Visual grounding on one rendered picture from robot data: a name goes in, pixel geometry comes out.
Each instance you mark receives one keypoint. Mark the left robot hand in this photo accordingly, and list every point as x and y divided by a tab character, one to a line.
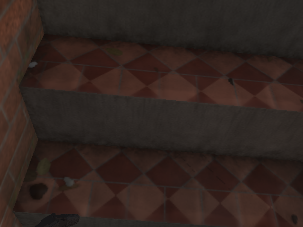
62	220

